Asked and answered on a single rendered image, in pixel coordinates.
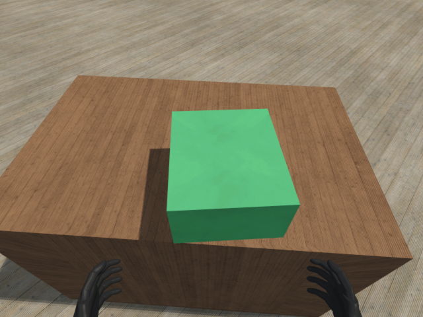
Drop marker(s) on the pedestal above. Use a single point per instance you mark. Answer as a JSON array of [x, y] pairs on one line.
[[91, 184]]

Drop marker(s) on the carton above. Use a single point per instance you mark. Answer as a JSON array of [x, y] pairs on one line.
[[228, 178]]

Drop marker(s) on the right robot hand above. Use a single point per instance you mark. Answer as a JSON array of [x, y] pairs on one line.
[[340, 295]]

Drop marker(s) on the left robot hand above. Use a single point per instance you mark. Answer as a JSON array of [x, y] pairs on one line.
[[92, 297]]

